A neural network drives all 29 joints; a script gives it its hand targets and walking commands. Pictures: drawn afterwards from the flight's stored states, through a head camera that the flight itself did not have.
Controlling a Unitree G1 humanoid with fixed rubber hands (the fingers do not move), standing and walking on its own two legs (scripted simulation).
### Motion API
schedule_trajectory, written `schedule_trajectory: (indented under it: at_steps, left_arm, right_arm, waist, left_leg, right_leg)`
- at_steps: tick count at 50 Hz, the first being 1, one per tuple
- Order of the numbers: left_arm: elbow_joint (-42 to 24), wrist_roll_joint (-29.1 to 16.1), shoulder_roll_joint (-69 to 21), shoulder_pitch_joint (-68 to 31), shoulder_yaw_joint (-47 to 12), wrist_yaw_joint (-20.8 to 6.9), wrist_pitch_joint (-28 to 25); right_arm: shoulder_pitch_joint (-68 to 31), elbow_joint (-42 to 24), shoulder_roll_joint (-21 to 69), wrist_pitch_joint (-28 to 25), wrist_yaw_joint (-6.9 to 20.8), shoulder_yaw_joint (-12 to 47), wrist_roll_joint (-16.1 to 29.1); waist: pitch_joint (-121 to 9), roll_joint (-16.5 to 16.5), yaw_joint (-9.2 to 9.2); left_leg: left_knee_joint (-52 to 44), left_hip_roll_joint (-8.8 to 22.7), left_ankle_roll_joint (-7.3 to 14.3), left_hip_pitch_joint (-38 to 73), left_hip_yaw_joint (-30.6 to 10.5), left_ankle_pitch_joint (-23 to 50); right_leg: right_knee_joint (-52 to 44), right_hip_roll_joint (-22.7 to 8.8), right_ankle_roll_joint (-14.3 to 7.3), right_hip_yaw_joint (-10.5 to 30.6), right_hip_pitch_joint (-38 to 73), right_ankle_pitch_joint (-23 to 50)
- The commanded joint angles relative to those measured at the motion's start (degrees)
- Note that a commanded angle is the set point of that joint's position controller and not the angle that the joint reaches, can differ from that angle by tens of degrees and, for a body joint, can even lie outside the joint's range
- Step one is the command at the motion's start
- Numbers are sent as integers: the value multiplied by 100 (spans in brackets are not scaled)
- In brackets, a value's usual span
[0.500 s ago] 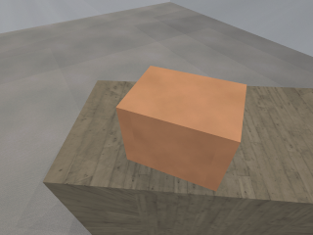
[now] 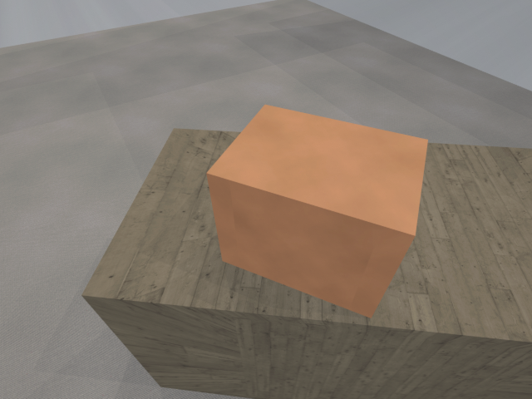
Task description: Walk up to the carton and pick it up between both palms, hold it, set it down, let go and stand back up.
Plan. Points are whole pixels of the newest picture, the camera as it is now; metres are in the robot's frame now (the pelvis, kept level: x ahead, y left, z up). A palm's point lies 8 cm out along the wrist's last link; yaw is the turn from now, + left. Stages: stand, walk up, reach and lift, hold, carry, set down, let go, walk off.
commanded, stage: stand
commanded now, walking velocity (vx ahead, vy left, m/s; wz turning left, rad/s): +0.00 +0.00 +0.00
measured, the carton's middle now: (315, 206) +0.48 -0.06 +0.01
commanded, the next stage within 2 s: none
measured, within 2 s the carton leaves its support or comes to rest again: neither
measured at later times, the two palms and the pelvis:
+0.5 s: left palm out of the picture +0.07 +0.30 -0.11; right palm out of the picture +0.08 -0.30 -0.11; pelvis +0.00 +0.00 +0.00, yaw -1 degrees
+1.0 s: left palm out of the picture +0.08 +0.30 -0.11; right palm out of the picture +0.08 -0.31 -0.11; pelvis +0.01 -0.01 +0.00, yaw -1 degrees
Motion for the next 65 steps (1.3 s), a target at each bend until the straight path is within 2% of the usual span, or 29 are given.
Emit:
schedule_trajectory:
  at_steps: [1,2,4,6,9,10,11,14,17,18,22,24,25,26,29,31,34,35,40,43,44,47,50,53,55,57,58,60,65]
  left_arm:
    - [-338,-11,1151,-238,203,45,-113]
    - [-389,-58,1119,-138,216,65,-110]
    - [-346,-12,1332,-307,231,55,-172]
    - [-398,-45,1126,-404,151,88,-151]
    - [-318,-14,1336,-550,187,73,-143]
    - [-410,-13,1227,-580,207,99,-143]
    - [-236,-55,1194,-414,161,105,-137]
    - [-230,8,1162,-476,179,79,-165]
    - [-187,-44,1073,-281,158,61,-107]
    - [-162,-1,1213,-326,172,80,-177]
    - [-220,-25,1070,-432,187,137,-130]
    - [-336,-48,1177,-641,240,65,-103]
    - [-277,-70,1034,-435,147,79,-84]
    - [-227,-39,1006,-430,182,81,-135]
    - [-163,-26,1210,-578,217,139,-113]
    - [-266,20,1239,-590,260,92,-105]
    - [-123,-29,1081,-211,214,75,-153]
    - [-132,-26,1084,-229,206,76,-129]
    - [-259,-33,1158,-476,213,112,-86]
    - [-192,-41,1273,-492,259,81,-88]
    - [-215,-39,1223,-571,244,110,-101]
    - [-196,-23,1246,-638,252,119,-127]
    - [-78,-32,1250,-349,274,132,-118]
    - [-213,7,1035,-659,182,97,-147]
    - [-134,-96,976,-560,159,95,-70]
    - [-146,-39,967,-466,164,101,-81]
    - [-140,-18,1158,-499,233,100,-74]
    - [-204,-41,1196,-675,276,105,-52]
    - [-196,-5,1170,-577,296,113,-140]
  right_arm:
    - [-373,-318,-1275,-105,-87,-208,77]
    - [-299,-397,-1161,-96,-83,-196,70]
    - [-353,-298,-1168,-64,-136,-156,91]
    - [-509,-408,-1149,-121,-97,-170,22]
    - [-288,-301,-1092,-99,-81,-176,100]
    - [-557,-386,-1106,-68,-107,-233,67]
    - [-405,-307,-1116,-72,-125,-198,26]
    - [-426,-328,-1207,-107,-91,-232,10]
    - [-539,-403,-1151,-98,-127,-192,36]
    - [-348,-267,-1139,-110,-107,-231,123]
    - [-565,-288,-1160,-140,-138,-249,-34]
    - [-532,-349,-1115,-118,-72,-233,18]
    - [-652,-363,-1272,-138,-66,-338,5]
    - [-398,-366,-1158,-143,-109,-257,62]
    - [-550,-253,-1070,-93,-105,-255,92]
    - [-466,-197,-1125,-83,-118,-185,66]
    - [-451,-174,-1052,-105,-122,-216,67]
    - [-226,-176,-1133,-156,-144,-218,47]
    - [-337,-112,-1085,-105,-124,-182,92]
    - [-455,-100,-1320,-97,-152,-304,98]
    - [-425,-162,-1062,-140,-145,-278,110]
    - [-475,-142,-998,-86,-164,-245,85]
    - [-487,-122,-1011,-73,-122,-271,88]
    - [-408,-187,-1087,-119,-144,-282,61]
    - [-326,-65,-1347,-114,-150,-350,100]
    - [-476,-124,-1276,-80,-172,-370,85]
    - [-362,-86,-1188,-50,-186,-335,12]
    - [-597,-180,-1248,-52,-186,-329,65]
    - [-464,-141,-1030,-65,-142,-292,58]
  waist:
    - [-334,16,68]
    - [-115,275,59]
    - [-214,-86,-27]
    - [-115,229,-83]
    - [-240,56,-120]
    - [-324,-352,-36]
    - [-373,170,13]
    - [75,-225,-4]
    - [-34,235,10]
    - [-67,-143,34]
    - [-267,415,23]
    - [-201,-381,-37]
    - [-262,-189,60]
    - [-374,170,-83]
    - [-245,49,-96]
    - [-201,-22,121]
    - [31,-24,62]
    - [-238,306,-32]
    - [-183,-131,35]
    - [-408,228,-27]
    - [-250,-106,-67]
    - [-354,-104,-47]
    - [-381,433,28]
    - [-193,-421,-48]
    - [-275,144,-17]
    - [-71,73,37]
    - [-263,-385,-49]
    - [-184,153,-1]
    - [-507,41,-120]
  left_leg:
    - [-525,592,273,-344,-546,196]
    - [-586,532,266,-537,-365,128]
    - [-476,602,242,-239,-442,460]
    - [-473,550,243,-243,-396,749]
    - [-477,602,221,-119,-500,760]
    - [-467,634,274,89,-437,821]
    - [-499,677,310,-127,-470,866]
    - [-592,601,267,-447,-444,89]
    - [-526,598,270,-391,-374,282]
    - [-647,616,227,-219,-498,414]
    - [-684,658,254,-203,-408,372]
    - [-664,643,237,-147,-414,530]
    - [-605,621,222,-103,-420,378]
    - [-524,659,205,89,-358,529]
    - [-673,654,279,-202,-430,251]
    - [-732,568,177,-441,-363,20]
    - [-800,631,170,-296,-417,7]
    - [-608,666,192,-145,-368,245]
    - [-658,635,178,-288,-443,484]
    - [-568,651,195,-16,-267,836]
    - [-656,700,253,-143,-457,658]
    - [-606,690,196,120,-356,923]
    - [-558,686,142,-36,-261,936]
    - [-534,652,220,44,-334,946]
    - [-642,653,224,47,-278,522]
    - [-607,609,170,-216,-277,252]
    - [-650,678,181,25,-318,280]
    - [-654,709,207,-67,-254,438]
    - [-606,713,187,97,-278,465]
  right_leg:
    - [-341,-438,-373,571,420,80]
    - [-324,-443,-372,585,452,90]
    - [-385,-479,-348,597,278,123]
    - [-186,-467,-323,607,251,443]
    - [-323,-462,-355,564,253,213]
    - [-298,-399,-326,398,254,401]
    - [-411,-463,-311,568,466,172]
    - [-448,-503,-380,569,256,-170]
    - [-443,-495,-317,506,369,24]
    - [-418,-433,-354,591,325,111]
    - [-346,-480,-397,609,363,173]
    - [-327,-409,-285,420,265,164]
    - [-500,-476,-301,495,343,88]
    - [-415,-463,-277,608,239,183]
    - [-460,-481,-343,630,399,132]
    - [-405,-396,-273,521,406,-328]
    - [-330,-451,-368,639,140,-122]
    - [-387,-518,-364,676,342,-11]
    - [-186,-449,-327,507,352,224]
    - [-306,-482,-390,613,456,524]
    - [-255,-473,-424,634,372,428]
    - [-227,-423,-409,543,344,537]
    - [-305,-494,-447,698,538,723]
    - [-353,-463,-376,599,319,715]
    - [-456,-454,-354,686,386,455]
    - [-521,-450,-388,639,378,394]
    - [-405,-384,-364,502,424,122]
    - [-499,-426,-380,656,361,240]
    - [-361,-495,-378,662,440,642]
